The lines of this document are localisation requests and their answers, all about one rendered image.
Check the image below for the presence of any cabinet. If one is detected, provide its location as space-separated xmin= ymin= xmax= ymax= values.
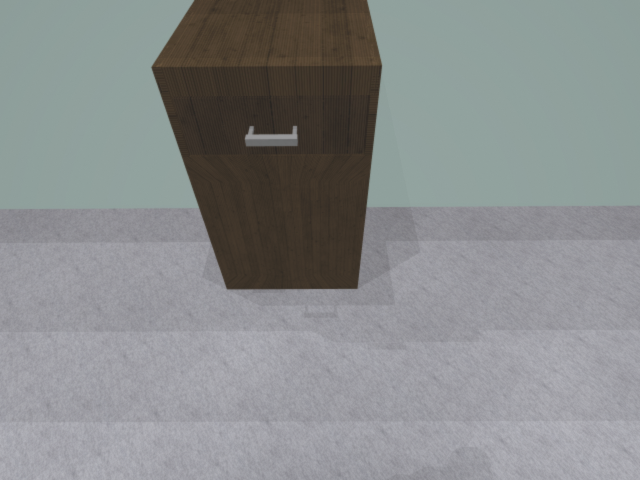
xmin=151 ymin=0 xmax=382 ymax=289

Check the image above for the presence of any handle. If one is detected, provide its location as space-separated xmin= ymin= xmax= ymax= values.
xmin=245 ymin=126 xmax=298 ymax=146

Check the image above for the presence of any drawer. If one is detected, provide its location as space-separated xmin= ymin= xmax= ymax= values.
xmin=173 ymin=95 xmax=368 ymax=155

